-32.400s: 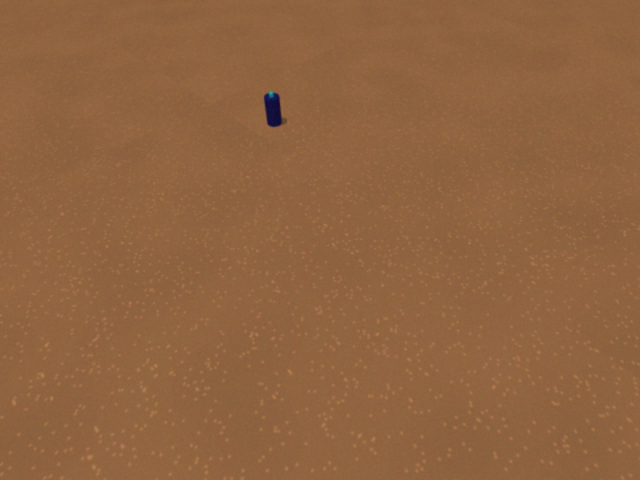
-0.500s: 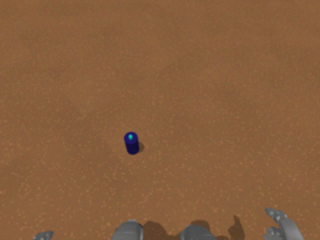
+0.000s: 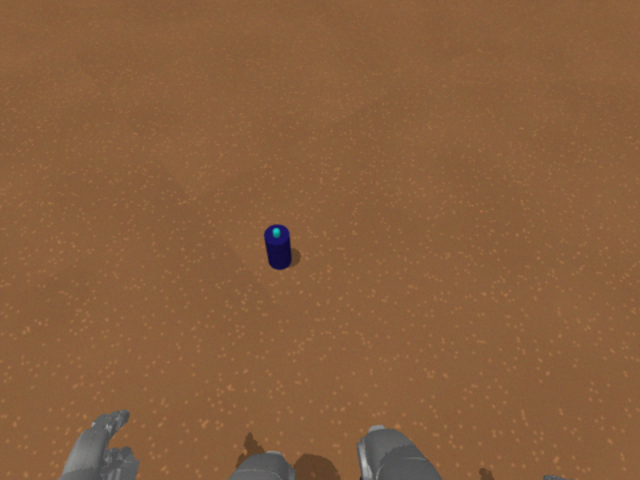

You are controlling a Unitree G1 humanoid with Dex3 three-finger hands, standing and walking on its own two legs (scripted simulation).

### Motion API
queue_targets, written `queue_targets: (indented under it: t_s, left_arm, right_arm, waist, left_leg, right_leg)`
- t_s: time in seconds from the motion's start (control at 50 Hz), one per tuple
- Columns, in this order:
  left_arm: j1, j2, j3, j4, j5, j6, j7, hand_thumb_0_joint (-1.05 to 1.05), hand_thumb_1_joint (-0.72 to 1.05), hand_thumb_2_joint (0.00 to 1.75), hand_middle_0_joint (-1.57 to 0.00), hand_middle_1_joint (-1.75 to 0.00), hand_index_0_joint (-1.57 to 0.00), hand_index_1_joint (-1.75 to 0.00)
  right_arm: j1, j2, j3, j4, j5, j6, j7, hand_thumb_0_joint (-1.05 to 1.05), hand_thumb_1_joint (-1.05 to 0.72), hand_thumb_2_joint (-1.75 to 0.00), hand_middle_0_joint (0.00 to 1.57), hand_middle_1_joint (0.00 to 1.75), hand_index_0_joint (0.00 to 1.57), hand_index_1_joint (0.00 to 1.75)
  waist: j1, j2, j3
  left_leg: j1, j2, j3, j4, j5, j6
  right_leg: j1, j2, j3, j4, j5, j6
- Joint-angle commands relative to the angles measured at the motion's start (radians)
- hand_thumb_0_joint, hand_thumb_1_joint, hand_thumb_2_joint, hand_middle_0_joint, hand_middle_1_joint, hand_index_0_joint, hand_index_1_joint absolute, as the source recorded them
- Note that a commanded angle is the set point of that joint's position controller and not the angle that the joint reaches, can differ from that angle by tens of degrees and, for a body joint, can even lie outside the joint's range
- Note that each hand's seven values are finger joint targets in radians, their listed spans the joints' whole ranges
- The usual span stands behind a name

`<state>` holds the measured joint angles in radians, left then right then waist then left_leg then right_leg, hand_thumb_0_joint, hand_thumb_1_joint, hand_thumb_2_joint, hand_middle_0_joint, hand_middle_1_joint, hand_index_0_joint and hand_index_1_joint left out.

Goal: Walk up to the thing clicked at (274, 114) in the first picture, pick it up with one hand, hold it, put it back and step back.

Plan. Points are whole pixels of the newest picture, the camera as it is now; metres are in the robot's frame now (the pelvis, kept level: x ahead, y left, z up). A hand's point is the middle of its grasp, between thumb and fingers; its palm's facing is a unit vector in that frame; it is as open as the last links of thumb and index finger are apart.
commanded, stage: step back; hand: left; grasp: from the side
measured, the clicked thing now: (278, 245) +0.84 +0.15 -0.66
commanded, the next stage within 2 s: stand in 1.56 s
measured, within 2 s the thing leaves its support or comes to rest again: neither
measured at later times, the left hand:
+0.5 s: hand out of the picture -0.11 +0.23 -0.13, palm faces -0.03 -0.90 -0.44, open 7.4 cm
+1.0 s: hand out of the picture -0.21 +0.22 -0.14, palm faces +0.06 -0.93 -0.36, open 7.4 cm
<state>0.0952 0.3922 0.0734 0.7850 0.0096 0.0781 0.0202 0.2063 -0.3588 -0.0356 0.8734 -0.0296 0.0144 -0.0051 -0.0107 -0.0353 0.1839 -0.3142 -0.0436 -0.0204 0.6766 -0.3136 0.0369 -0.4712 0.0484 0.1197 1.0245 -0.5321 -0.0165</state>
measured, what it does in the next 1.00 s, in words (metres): walks backwards: right foot, then left foot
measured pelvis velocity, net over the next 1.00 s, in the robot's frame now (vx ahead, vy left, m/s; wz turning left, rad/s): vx -0.25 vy -0.04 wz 0.03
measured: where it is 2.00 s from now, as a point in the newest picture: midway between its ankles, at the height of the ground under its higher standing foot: outside the picture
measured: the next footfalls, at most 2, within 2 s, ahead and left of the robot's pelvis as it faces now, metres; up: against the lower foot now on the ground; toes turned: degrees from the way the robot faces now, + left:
right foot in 0.26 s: -0.17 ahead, -0.17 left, +0.00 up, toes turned +1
left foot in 0.60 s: -0.20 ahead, +0.08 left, +0.00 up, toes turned +1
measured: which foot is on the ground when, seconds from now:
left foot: down 0.00-0.30, up 0.32-0.58, down 0.60-1.00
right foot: up 0.00-0.24, down 0.26-1.00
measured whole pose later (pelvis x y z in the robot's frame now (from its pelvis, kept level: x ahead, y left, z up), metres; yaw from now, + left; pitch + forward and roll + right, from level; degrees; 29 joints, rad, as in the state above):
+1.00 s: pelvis -0.25 -0.04 +0.01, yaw +2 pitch -3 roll +0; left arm 0.23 0.34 0.05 1.02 0.04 -0.02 -0.01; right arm 0.19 -0.38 -0.05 0.99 -0.03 0.00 0.02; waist 0.03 0.02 0.03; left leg -0.28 -0.01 -0.03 0.68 -0.43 0.01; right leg -0.27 -0.02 -0.02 0.58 -0.28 -0.02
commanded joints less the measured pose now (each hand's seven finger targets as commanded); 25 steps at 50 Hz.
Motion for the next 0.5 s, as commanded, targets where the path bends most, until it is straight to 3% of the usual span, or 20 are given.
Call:
queue_targets:
  t_s: [0.0, 0.06, 0.1, 0.14, 0.16, 0.18, 0.22, 0.24, 0.26, 0.28, 0.3, 0.32, 0.34, 0.36, 0.4, 0.44, 0.48]
  left_arm:
    - [0.1, 0.186, 0.066, -0.046, -0.004, -0.021, 0.012, 0.0, 0.9, 0.9, -0.2, -0.3, -0.2, -0.3]
    - [0.101, 0.176, 0.067, -0.04, 0.01, -0.027, 0.005, 0.0, 0.9, 0.9, -0.2, -0.3, -0.2, -0.3]
    - [0.075, 0.172, 0.063, -0.049, 0.012, -0.03, -0.002, 0.0, 0.9, 0.9, -0.2, -0.3, -0.2, -0.3]
    - [0.082, 0.168, 0.058, -0.041, 0.01, -0.034, -0.007, 0.0, 0.9, 0.9, -0.2, -0.3, -0.2, -0.3]
    - [0.118, 0.169, 0.058, -0.028, 0.01, -0.038, -0.008, 0.0, 0.9, 0.9, -0.2, -0.3, -0.2, -0.3]
    - [0.141, 0.175, 0.061, -0.005, 0.01, -0.041, -0.012, 0.0, 0.9, 0.9, -0.2, -0.3, -0.2, -0.3]
    - [0.252, 0.16, 0.065, 0.053, 0.01, -0.042, -0.019, 0.0, 0.9, 0.9, -0.2, -0.3, -0.2, -0.3]
    - [0.267, 0.18, 0.07, 0.064, 0.022, -0.045, -0.014, 0.0, 0.9, 0.9, -0.2, -0.3, -0.2, -0.3]
    - [0.244, 0.254, 0.091, 0.045, 0.043, -0.05, -0.013, 0.0, 0.9, 0.9, -0.2, -0.3, -0.2, -0.3]
    - [0.159, 0.389, 0.116, -0.004, 0.045, -0.042, -0.01, 0.0, 0.9, 0.9, -0.2, -0.3, -0.2, -0.3]
    - [0.092, 0.386, 0.111, -0.035, 0.04, -0.051, -0.004, 0.0, 0.9, 0.9, -0.2, -0.3, -0.2, -0.3]
    - [0.018, 0.313, 0.085, -0.049, 0.032, -0.06, -0.002, 0.0, 0.9, 0.9, -0.2, -0.3, -0.2, -0.3]
    - [-0.042, 0.265, 0.07, -0.051, 0.036, -0.062, 0.003, 0.0, 0.9, 0.9, -0.2, -0.3, -0.2, -0.3]
    - [-0.05, 0.243, 0.074, -0.055, 0.043, -0.065, 0.006, 0.0, 0.9, 0.9, -0.2, -0.3, -0.2, -0.3]
    - [0.008, 0.239, 0.071, -0.059, 0.044, -0.068, 0.005, 0.0, 0.9, 0.9, -0.2, -0.3, -0.2, -0.3]
    - [0.072, 0.228, 0.07, -0.043, 0.046, -0.068, 0.011, 0.0, 0.9, 0.9, -0.2, -0.3, -0.2, -0.3]
    - [0.107, 0.253, 0.078, -0.036, 0.046, -0.071, 0.014, 0.0, 0.9, 0.9, -0.2, -0.3, -0.2, -0.3]
  right_arm:
    - [-0.083, -0.283, -0.08, -0.107, -0.003, -0.031, -0.038, 0.0, -0.9, -0.9, 0.2, 0.3, 0.2, 0.3]
    - [-0.053, -0.255, -0.08, -0.114, -0.007, -0.023, -0.034, 0.0, -0.9, -0.9, 0.2, 0.3, 0.2, 0.3]
    - [-0.03, -0.269, -0.085, -0.111, -0.008, -0.018, -0.034, 0.0, -0.9, -0.9, 0.2, 0.3, 0.2, 0.3]
    - [-0.024, -0.292, -0.089, -0.117, -0.012, -0.009, -0.031, 0.0, -0.9, -0.9, 0.2, 0.3, 0.2, 0.3]
    - [-0.05, -0.302, -0.09, -0.124, -0.009, -0.004, -0.031, 0.0, -0.9, -0.9, 0.2, 0.3, 0.2, 0.3]
    - [-0.061, -0.304, -0.089, -0.127, -0.007, 0.004, -0.028, 0.0, -0.9, -0.9, 0.2, 0.3, 0.2, 0.3]
    - [-0.095, -0.315, -0.087, -0.135, 0.001, 0.019, -0.023, 0.0, -0.9, -0.9, 0.2, 0.3, 0.2, 0.3]
    - [-0.096, -0.277, -0.075, -0.134, 0.007, 0.024, -0.02, 0.0, -0.9, -0.9, 0.2, 0.3, 0.2, 0.3]
    - [-0.087, -0.202, -0.056, -0.15, 0.011, 0.022, -0.02, 0.0, -0.9, -0.9, 0.2, 0.3, 0.2, 0.3]
    - [-0.146, -0.195, -0.065, -0.173, 0.016, 0.02, -0.038, 0.0, -0.9, -0.9, 0.2, 0.3, 0.2, 0.3]
    - [-0.163, -0.243, -0.084, -0.169, 0.014, 0.023, -0.043, 0.0, -0.9, -0.9, 0.2, 0.3, 0.2, 0.3]
    - [-0.105, -0.253, -0.077, -0.129, 0.014, 0.023, -0.041, 0.0, -0.9, -0.9, 0.2, 0.3, 0.2, 0.3]
    - [-0.059, -0.229, -0.068, -0.102, 0.02, 0.019, -0.039, 0.0, -0.9, -0.9, 0.2, 0.3, 0.2, 0.3]
    - [-0.028, -0.22, -0.065, -0.092, 0.023, 0.016, -0.036, 0.0, -0.9, -0.9, 0.2, 0.3, 0.2, 0.3]
    - [-0.009, -0.221, -0.06, -0.085, 0.016, 0.011, -0.035, 0.0, -0.9, -0.9, 0.2, 0.3, 0.2, 0.3]
    - [-0.03, -0.205, -0.053, -0.091, 0.014, 0.009, -0.03, 0.0, -0.9, -0.9, 0.2, 0.3, 0.2, 0.3]
    - [-0.051, -0.207, -0.057, -0.099, 0.004, 0.001, -0.022, 0.0, -0.9, -0.9, 0.2, 0.3, 0.2, 0.3]
  waist:
    - [0.052, 0.136, -0.19]
    - [0.014, 0.148, -0.202]
    - [-0.014, 0.174, -0.209]
    - [-0.02, 0.221, -0.234]
    - [-0.001, 0.242, -0.257]
    - [0.003, 0.24, -0.277]
    - [0.051, 0.254, -0.298]
    - [0.056, 0.194, -0.279]
    - [0.053, -0.023, -0.211]
    - [0.109, -0.276, -0.153]
    - [0.082, -0.195, -0.062]
    - [0.021, -0.064, -0.045]
    - [-0.018, -0.049, -0.052]
    - [-0.024, -0.082, -0.082]
    - [0.013, -0.105, -0.129]
    - [0.054, -0.121, -0.166]
    - [0.081, -0.16, -0.199]
  left_leg:
    - [0.055, 0.316, -0.268, -0.239, 0.502, 0.201]
    - [0.134, 0.295, -0.244, -0.236, 0.438, 0.21]
    - [0.192, 0.297, -0.24, -0.231, 0.386, 0.219]
    - [0.186, 0.31, -0.242, -0.231, 0.35, 0.218]
    - [0.18, 0.313, -0.235, -0.218, 0.335, 0.203]
    - [0.142, 0.289, -0.21, -0.216, 0.296, 0.18]
    - [0.026, 0.25, -0.165, -0.183, 0.186, 0.126]
    - [-0.058, 0.201, -0.134, -0.109, 0.084, 0.08]
    - [-0.29, 0.055, -0.096, 0.07, -0.109, 0.012]
    - [-0.271, -0.058, -0.072, 0.322, -0.294, -0.042]
    - [-0.221, -0.008, -0.185, 0.472, -0.288, -0.057]
    - [-0.205, -0.041, -0.2, 0.52, -0.207, -0.049]
    - [-0.207, -0.071, -0.17, 0.541, -0.165, -0.043]
    - [-0.194, -0.077, -0.146, 0.551, -0.14, -0.044]
    - [-0.173, -0.063, -0.111, 0.526, -0.155, -0.055]
    - [-0.222, -0.041, -0.075, 0.384, -0.187, -0.061]
    - [-0.193, 0.012, -0.037, 0.191, -0.21, -0.054]
  right_leg:
    - [-0.016, 0.038, 0.088, 0.286, 0.017, -0.008]
    - [-0.024, 0.031, 0.046, 0.188, 0.012, 0.036]
    - [-0.019, 0.015, 0.023, 0.046, 0.001, 0.047]
    - [0.048, -0.01, -0.029, -0.101, -0.007, 0.043]
    - [0.091, -0.036, -0.055, -0.208, 0.008, 0.033]
    - [0.157, -0.028, -0.093, -0.291, 0.029, 0.024]
    - [0.321, -0.022, -0.153, -0.537, 0.185, -0.009]
    - [0.359, -0.043, -0.106, -0.592, 0.196, -0.027]
    - [0.365, -0.207, 0.18, -0.654, 0.073, -0.081]
    - [0.074, -0.464, 0.468, -0.774, 0.056, -0.26]
    - [-0.089, -0.513, 0.502, -0.81, 0.067, -0.3]
    - [-0.06, -0.399, 0.296, -0.71, 0.23, -0.24]
    - [-0.021, -0.317, 0.154, -0.645, 0.394, -0.191]
    - [0.03, -0.281, 0.094, -0.605, 0.467, -0.167]
    - [0.112, -0.27, 0.062, -0.566, 0.543, -0.173]
    - [0.281, -0.272, 0.071, -0.557, 0.473, -0.17]
    - [0.362, -0.314, 0.128, -0.563, 0.377, -0.181]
